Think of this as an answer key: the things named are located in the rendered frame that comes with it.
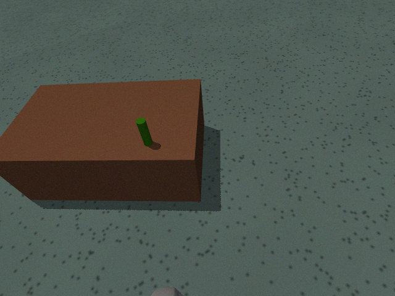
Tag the can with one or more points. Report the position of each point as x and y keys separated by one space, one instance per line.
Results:
x=144 y=131

